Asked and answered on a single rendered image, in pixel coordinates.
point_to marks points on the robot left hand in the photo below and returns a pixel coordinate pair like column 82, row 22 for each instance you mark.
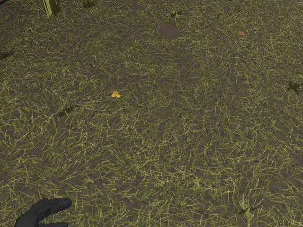
column 41, row 210

